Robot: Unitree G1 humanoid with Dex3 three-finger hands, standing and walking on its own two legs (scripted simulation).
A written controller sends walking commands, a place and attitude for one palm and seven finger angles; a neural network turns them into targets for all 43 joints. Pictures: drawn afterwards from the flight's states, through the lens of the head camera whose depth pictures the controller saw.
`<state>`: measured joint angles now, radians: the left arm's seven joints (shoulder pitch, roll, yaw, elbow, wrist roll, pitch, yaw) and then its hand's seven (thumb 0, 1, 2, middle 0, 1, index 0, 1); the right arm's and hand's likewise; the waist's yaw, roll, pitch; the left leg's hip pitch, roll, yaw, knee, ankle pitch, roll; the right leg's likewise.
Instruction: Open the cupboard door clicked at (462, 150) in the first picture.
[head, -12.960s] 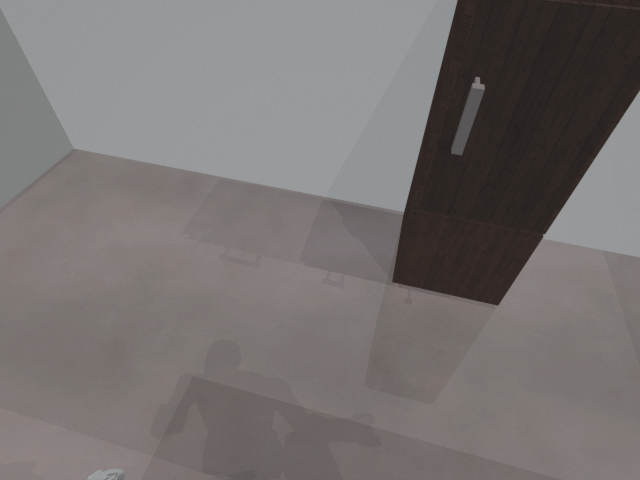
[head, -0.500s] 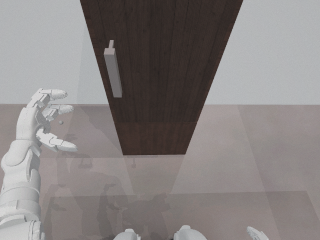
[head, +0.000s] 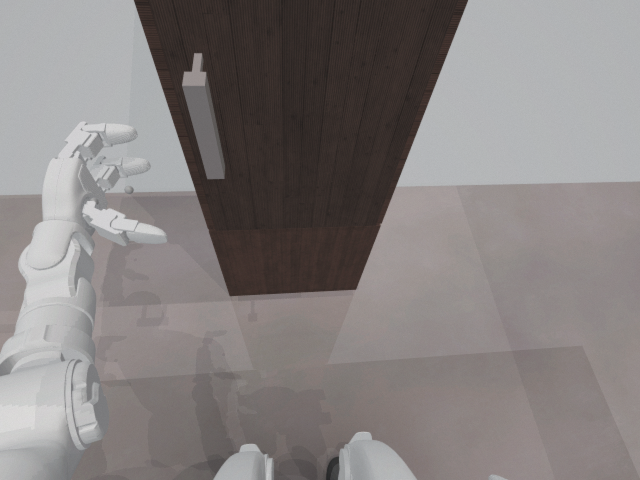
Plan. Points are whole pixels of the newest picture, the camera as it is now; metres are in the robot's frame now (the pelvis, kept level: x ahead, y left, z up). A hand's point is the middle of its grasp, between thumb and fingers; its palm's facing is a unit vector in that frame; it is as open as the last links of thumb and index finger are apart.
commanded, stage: move the hooked fingers beside the handle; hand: left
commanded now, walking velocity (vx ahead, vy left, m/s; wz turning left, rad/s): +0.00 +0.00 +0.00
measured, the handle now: (207, 120) +0.59 +0.15 +0.06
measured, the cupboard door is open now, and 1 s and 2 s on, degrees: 0 0 0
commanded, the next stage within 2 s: slide the fingers in behind the handle in 1.28 s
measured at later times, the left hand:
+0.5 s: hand (164, 146) +0.53 +0.20 +0.06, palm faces +0.04 -1.00 +0.00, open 14.0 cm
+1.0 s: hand (166, 149) +0.53 +0.20 +0.06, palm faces +0.04 -1.00 +0.00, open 14.0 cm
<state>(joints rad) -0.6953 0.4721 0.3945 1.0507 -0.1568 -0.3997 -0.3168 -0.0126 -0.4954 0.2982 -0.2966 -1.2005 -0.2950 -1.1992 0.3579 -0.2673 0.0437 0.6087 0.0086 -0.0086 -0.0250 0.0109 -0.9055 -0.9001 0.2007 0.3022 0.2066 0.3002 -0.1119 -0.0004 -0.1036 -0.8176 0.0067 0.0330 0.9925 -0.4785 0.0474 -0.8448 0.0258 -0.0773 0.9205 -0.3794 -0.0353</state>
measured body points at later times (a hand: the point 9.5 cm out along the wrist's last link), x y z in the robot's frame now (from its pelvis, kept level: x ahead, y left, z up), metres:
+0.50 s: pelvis +0.00 +0.01 -0.01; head +0.14 +0.03 +0.42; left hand +0.52 +0.25 +0.06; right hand -0.01 -0.26 -0.11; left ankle +0.00 +0.09 -0.68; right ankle +0.03 -0.10 -0.68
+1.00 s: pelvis +0.02 +0.01 -0.01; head +0.15 +0.03 +0.42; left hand +0.52 +0.25 +0.06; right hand +0.01 -0.26 -0.11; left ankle +0.00 +0.09 -0.68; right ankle +0.03 -0.10 -0.68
